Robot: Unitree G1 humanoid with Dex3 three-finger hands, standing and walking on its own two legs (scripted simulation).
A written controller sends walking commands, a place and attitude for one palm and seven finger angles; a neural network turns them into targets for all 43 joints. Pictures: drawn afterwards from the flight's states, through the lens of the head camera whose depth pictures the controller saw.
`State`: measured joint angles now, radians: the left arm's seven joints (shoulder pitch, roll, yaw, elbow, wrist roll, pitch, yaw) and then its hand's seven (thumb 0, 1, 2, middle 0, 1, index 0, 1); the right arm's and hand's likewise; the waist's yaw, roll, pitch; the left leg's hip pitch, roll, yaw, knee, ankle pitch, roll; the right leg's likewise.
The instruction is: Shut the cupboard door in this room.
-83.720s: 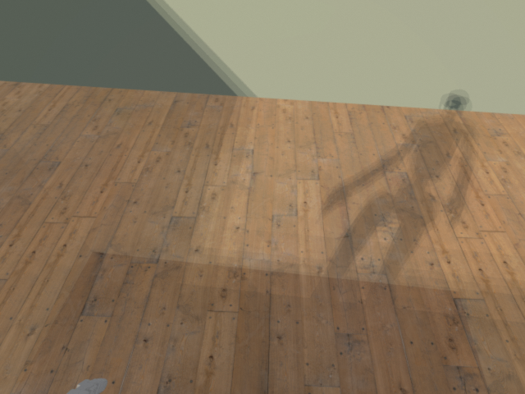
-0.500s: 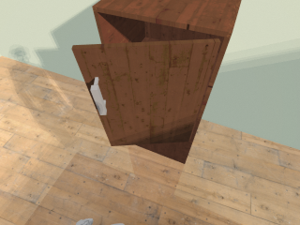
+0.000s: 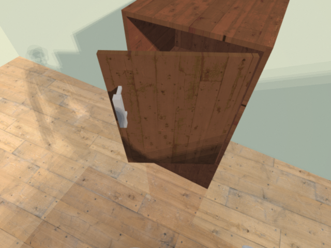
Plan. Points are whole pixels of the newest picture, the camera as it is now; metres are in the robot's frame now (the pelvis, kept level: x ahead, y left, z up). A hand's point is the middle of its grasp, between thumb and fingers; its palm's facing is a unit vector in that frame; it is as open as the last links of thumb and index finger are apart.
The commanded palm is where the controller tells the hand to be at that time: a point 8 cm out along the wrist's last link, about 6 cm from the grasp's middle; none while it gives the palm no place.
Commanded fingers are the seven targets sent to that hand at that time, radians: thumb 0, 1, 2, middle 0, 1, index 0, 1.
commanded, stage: come to a stop and stand still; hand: left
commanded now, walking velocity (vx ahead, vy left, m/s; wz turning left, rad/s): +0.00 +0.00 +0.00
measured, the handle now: (121, 107) +0.50 +0.19 +0.01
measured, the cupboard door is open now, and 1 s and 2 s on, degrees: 26 26 26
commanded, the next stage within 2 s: look again from close up in 0.48 s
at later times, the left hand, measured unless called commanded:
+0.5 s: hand out of the picture -0.01 +0.17 -0.17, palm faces +0.01 -0.98 -0.21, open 7.4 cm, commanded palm none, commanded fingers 0.00 0.90 0.90 -0.20 -0.30 -0.20 -0.30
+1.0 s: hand out of the picture -0.02 +0.16 -0.17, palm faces +0.02 -0.99 -0.16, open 7.4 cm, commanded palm none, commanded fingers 0.00 0.90 0.90 -0.20 -0.30 -0.20 -0.30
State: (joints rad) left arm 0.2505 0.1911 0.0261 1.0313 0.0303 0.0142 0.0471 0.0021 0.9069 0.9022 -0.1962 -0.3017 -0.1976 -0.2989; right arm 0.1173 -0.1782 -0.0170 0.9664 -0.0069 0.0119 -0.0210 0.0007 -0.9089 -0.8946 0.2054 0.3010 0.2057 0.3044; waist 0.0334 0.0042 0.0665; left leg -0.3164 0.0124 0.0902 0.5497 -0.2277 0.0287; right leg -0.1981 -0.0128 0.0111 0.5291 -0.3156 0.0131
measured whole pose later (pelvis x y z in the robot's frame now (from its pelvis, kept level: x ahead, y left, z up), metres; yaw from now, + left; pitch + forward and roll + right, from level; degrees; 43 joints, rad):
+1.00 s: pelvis -0.01 +0.00 +0.01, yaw +0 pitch -1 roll +0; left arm 0.32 0.16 -0.02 1.10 0.02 -0.02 0.03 0.00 0.90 0.90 -0.20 -0.30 -0.20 -0.30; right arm 0.22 -0.17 -0.01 1.10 -0.01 -0.02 -0.02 0.01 -0.92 -0.89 0.20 0.30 0.20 0.30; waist 0.00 -0.02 0.02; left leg -0.26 0.02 0.07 0.44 -0.17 0.02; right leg -0.15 0.00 0.00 0.44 -0.28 0.00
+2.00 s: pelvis +0.02 -0.02 +0.00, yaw -1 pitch -1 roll -1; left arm 0.30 0.16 0.00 1.02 0.03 -0.02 0.06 0.01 0.91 0.90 -0.20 -0.30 -0.20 -0.30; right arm 0.18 -0.17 -0.03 1.00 -0.01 0.00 -0.02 0.00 -0.92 -0.89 0.20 0.30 0.20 0.30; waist 0.00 0.02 0.04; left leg -0.29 0.05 0.06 0.57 -0.27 0.00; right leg -0.16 0.04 0.01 0.52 -0.34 -0.02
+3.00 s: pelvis +0.03 -0.01 +0.01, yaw -1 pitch +0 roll +1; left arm 0.21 0.22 -0.01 1.08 0.02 -0.01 0.02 0.00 0.90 0.90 -0.20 -0.30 -0.20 -0.30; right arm 0.15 -0.21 0.00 1.09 -0.01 -0.03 -0.02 0.00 -0.91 -0.89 0.20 0.30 0.20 0.30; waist 0.00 -0.02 0.03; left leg -0.23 0.01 0.08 0.46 -0.23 0.01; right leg -0.13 0.00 0.03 0.46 -0.33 0.00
